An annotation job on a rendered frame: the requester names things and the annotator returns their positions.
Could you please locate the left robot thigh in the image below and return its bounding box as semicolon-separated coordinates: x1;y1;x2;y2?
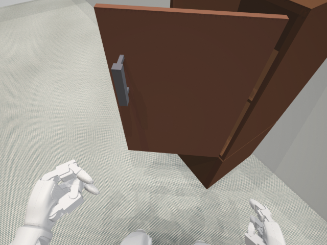
120;232;152;245

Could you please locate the robot left forearm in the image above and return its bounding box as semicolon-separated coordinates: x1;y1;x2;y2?
9;225;53;245

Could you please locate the right robot hand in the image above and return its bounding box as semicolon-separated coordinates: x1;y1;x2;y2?
245;199;286;245

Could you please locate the handle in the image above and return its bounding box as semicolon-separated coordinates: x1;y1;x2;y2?
111;55;129;106

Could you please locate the left robot hand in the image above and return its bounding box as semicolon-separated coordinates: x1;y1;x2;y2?
24;159;100;230

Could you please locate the cupboard door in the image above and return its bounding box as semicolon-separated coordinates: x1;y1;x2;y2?
94;4;289;157

